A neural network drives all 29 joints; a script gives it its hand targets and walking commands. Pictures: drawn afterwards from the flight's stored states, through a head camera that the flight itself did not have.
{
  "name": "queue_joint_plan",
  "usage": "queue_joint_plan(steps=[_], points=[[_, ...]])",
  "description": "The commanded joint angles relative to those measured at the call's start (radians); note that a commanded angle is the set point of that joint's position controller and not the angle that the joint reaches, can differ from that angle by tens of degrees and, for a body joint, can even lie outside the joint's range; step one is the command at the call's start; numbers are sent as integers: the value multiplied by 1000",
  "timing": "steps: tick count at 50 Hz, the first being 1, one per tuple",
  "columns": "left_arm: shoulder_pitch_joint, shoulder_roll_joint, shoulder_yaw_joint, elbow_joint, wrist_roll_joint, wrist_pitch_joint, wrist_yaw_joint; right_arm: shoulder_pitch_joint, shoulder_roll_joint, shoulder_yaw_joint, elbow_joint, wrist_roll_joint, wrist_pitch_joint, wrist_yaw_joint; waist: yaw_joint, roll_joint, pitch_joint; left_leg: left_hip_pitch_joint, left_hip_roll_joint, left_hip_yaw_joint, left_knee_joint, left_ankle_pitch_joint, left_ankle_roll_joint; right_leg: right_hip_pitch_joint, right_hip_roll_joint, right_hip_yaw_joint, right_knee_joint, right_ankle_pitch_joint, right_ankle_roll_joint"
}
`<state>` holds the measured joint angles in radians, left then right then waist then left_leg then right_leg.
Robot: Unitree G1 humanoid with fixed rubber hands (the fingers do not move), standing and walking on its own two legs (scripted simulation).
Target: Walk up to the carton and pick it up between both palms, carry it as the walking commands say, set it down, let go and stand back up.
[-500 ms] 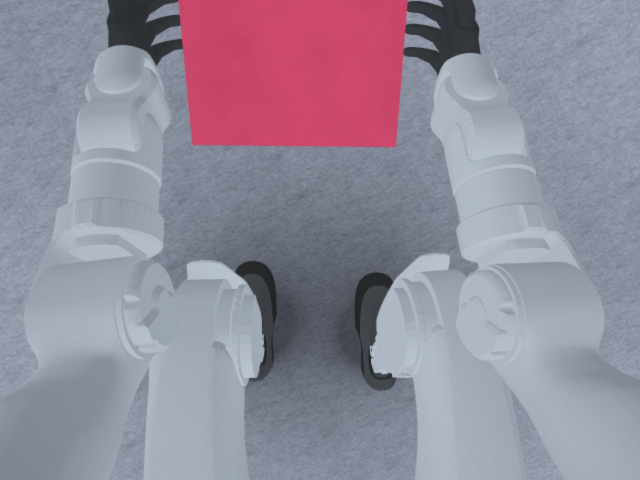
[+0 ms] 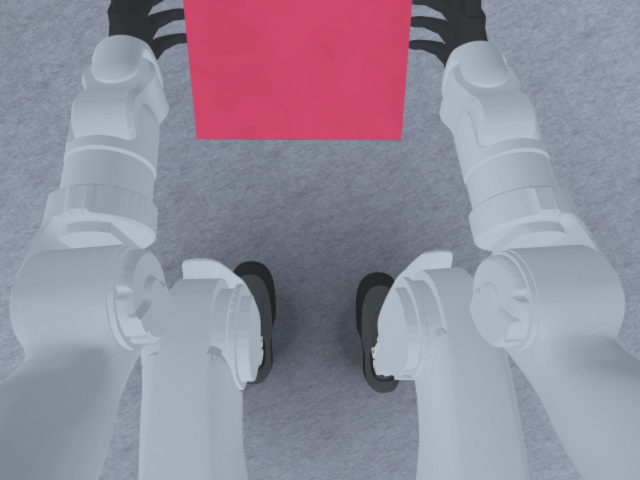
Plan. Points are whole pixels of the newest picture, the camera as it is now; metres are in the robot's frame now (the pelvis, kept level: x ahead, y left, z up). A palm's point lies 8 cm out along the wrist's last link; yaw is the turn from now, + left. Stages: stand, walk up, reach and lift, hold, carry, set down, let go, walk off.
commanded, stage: set down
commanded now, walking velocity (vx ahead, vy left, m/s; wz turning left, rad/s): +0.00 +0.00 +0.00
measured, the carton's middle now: (300, 37) +0.56 +0.05 -0.27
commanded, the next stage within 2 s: none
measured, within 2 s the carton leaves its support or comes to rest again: rests again in 0.54 s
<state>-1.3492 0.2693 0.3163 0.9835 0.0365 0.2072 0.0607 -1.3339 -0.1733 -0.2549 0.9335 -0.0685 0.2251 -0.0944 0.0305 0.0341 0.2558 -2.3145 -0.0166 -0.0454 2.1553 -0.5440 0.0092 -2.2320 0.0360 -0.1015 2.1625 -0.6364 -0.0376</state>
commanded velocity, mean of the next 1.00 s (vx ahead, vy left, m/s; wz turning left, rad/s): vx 0.00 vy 0.00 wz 0.00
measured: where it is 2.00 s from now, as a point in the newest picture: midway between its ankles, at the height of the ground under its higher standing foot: (317, 345)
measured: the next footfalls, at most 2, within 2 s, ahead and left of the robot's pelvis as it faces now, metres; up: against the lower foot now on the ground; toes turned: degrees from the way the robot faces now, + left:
none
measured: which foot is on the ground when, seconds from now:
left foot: down 0.00-1.00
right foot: down 0.00-1.00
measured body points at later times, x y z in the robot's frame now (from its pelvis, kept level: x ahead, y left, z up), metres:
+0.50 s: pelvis +0.00 +0.00 -0.01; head +0.37 +0.02 +0.24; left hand +0.54 +0.21 -0.19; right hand +0.55 -0.12 -0.19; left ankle +0.11 +0.12 -0.35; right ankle +0.10 -0.10 -0.35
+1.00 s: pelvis +0.00 +0.00 -0.01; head +0.38 +0.01 +0.23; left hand +0.55 +0.21 -0.20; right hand +0.56 -0.12 -0.20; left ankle +0.11 +0.12 -0.35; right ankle +0.10 -0.10 -0.35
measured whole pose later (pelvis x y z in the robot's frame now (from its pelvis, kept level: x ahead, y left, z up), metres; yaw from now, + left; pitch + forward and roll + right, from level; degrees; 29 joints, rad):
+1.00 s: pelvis +0.00 +0.00 -0.01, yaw -1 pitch +41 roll -4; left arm -1.41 0.31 0.38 1.02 0.04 0.16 -0.02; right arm -1.43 -0.21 -0.28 0.99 -0.07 0.20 -0.01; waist 0.03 0.03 0.30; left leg -2.35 -0.01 -0.05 2.20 -0.56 0.00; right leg -2.28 0.05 -0.10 2.20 -0.64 -0.04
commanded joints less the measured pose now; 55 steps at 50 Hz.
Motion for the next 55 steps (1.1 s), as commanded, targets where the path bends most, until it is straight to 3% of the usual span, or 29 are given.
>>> queue_joint_plan(steps=[1,2,4,6,7,8,9,10,13,14,15,18,19,20,23,25,27,31,36,37,38,41,43,46,47,48,52,54,55], points=[[-532,-864,-331,-78,-114,-60,-242,-634,760,340,-173,181,-96,237,11,9,-1009,633,-70,52,-56,420,6,437,109,114,-119,429,30],[-533,-857,-323,-77,-104,-62,-241,-650,788,352,-172,190,-96,239,38,-2,-980,601,-70,56,-50,432,10,426,109,119,-107,452,34],[-519,-872,-345,-74,-120,-62,-243,-645,770,354,-192,198,-106,237,28,22,-1016,633,-64,50,-52,439,5,436,106,119,-100,456,27],[-539,-862,-340,-91,-123,-68,-246,-618,785,334,-149,185,-99,242,8,1,-1001,622,-70,48,-52,436,7,416,110,113,-101,452,30],[-527,-878,-334,-70,-111,-65,-246,-630,774,350,-169,191,-106,240,34,8,-987,611,-70,54,-49,431,5,427,112,120,-106,450,31],[-531,-853,-318,-65,-111,-67,-248,-636,773,342,-156,189,-100,242,34,-21,-977,600,-67,52,-48,424,10,419,109,120,-108,438,33],[-521,-855,-314,-49,-104,-59,-247,-631,764,325,-149,179,-103,244,31,17,-939,581,-66,54,-51,410,8,393,108,126,-112,421,27],[-534,-841,-306,-60,-102,-62,-253,-619,770,332,-134,183,-97,243,35,-10,-945,551,-64,65,-40,406,8,428,107,135,-119,444,28],[-512,-855,-299,-35,-92,-59,-257,-617,769,321,-138,177,-99,251,45,-2,-904,550,-67,56,-52,394,11,394,109,127,-111,419,25],[-536,-860,-294,-46,-98,-59,-258,-616,750,309,-122,162,-95,250,14,-14,-910,547,-63,50,-49,374,9,396,103,130,-110,403,26],[-522,-840,-289,-32,-92,-60,-257,-623,746,307,-127,166,-97,247,37,6,-881,529,-61,57,-59,360,10,382,102,127,-109,390,22],[-492,-849,-274,-11,-79,-52,-262,-582,732,296,-85,152,-90,253,19,-4,-875,529,-60,58,-51,343,6,389,100,125,-113,373,26],[-479,-831,-260,-6,-65,-54,-263,-579,758,294,-82,150,-88,260,43,-10,-866,517,-62,56,-57,345,12,371,101,125,-104,374,25],[-474,-846,-261,12,-70,-46,-266,-561,718,275,-76,137,-89,256,17,11,-853,516,-58,56,-56,334,5,380,98,130,-110,368,17],[-463,-838,-247,24,-66,-42,-273,-537,709,250,-48,119,-82,264,6,-7,-807,507,-59,50,-67,308,7,344,99,122,-112,330,18],[-425,-841,-219,52,-38,-39,-274,-561,720,269,-59,130,-82,267,56,-24,-790,476,-61,63,-51,317,13,335,95,131,-112,330,18],[-432,-825,-223,44,-34,-37,-276,-533,725,241,-29,116,-78,273,31,-5,-773,480,-55,56,-64,309,12,328,101,124,-109,335,17],[-409,-801,-208,81,-22,-31,-281,-487,709,222,4,85,-68,272,19,-18,-749,457,-48,57,-57,310,8,325,95,123,-105,346,19],[-398,-776,-203,70,-14,-34,-289,-487,718,235,2,96,-66,270,55,-14,-739,414,-43,69,-40,306,11,352,92,143,-101,365,19],[-368,-786,-189,76,-9,-35,-294,-484,722,247,-6,93,-67,269,61,-52,-726,385,-43,66,-39,302,16,364,95,145,-101,374,23],[-370,-783,-184,93,-11,-31,-297,-463,725,236,9,81,-64,268,45,-47,-721,381,-42,67,-41,303,13,368,91,150,-107,383,18],[-367,-767,-175,94,3,-33,-298,-464,722,240,16,85,-60,267,75,-43,-722,372,-39,77,-37,280,14,383,94,155,-106,359,23],[-389,-780,-194,82,-13,-34,-299,-450,713,224,13,79,-62,266,40,-22,-735,397,-41,74,-29,293,8,367,94,149,-106,366,19],[-339,-764,-171,106,14,-32,-293,-450,723,229,16,83,-61,270,67,-28,-721,406,-43,70,-39,310,14,339,96,141,-98,368,24],[-341,-780,-173,108,10,-36,-294,-449,708,230,5,75,-67,269,53,-45,-721,396,-44,64,-36,302,10,352,99,137,-94,365,29],[-350,-770,-180,104,-3,-35,-295,-426,698,204,32,66,-64,272,38,-7,-695,423,-42,63,-33,324,7,315,98,143,-96,372,18],[-351,-750,-176,99,-10,-44,-286,-434,666,210,11,63,-75,259,24,-33,-730,424,-45,56,-27,338,1,349,92,130,-83,394,26],[-351,-699,-150,108,8,-43,-279,-426,646,207,17,70,-73,255,59,-23,-731,437,-41,61,-22,338,3,356,87,146,-88,391,28],[-353,-687,-156,96,-5,-50,-280,-429,628,202,15,62,-76,251,34,-48,-726,404,-46,64,-27,316,1,369,88,135,-92,382,31]])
